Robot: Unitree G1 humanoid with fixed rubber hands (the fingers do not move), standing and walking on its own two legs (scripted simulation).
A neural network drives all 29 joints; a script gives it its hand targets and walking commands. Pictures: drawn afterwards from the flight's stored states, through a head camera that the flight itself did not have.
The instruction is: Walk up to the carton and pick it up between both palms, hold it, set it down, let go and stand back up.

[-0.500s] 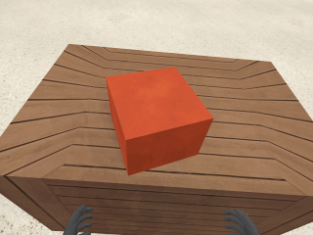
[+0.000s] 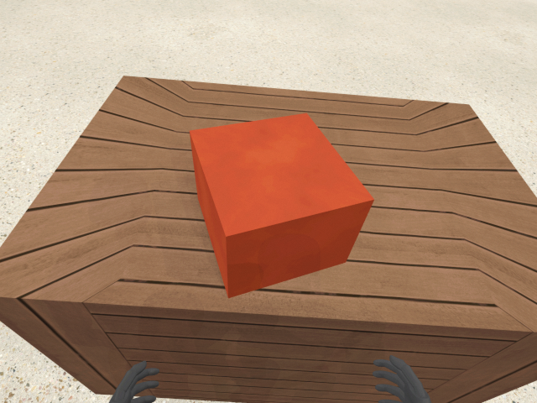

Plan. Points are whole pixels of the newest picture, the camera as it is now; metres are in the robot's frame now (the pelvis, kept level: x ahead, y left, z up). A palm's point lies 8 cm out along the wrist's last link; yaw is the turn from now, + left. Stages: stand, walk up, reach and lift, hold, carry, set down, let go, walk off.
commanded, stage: let go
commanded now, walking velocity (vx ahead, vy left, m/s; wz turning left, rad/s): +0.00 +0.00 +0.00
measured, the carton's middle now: (270, 199) +0.48 +0.00 +0.01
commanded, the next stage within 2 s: stand in 0.26 s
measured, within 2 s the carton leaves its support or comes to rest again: neither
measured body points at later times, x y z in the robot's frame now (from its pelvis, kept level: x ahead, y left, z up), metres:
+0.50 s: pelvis -0.01 +0.00 +0.00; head -0.02 +0.02 +0.45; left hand +0.11 +0.27 -0.13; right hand +0.10 -0.28 -0.11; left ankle -0.02 +0.13 -0.74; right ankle -0.01 -0.13 -0.74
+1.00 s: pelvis -0.04 +0.01 +0.00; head -0.05 +0.02 +0.45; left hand +0.01 +0.29 -0.15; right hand +0.03 -0.28 -0.12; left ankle -0.02 +0.13 -0.74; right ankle -0.01 -0.13 -0.74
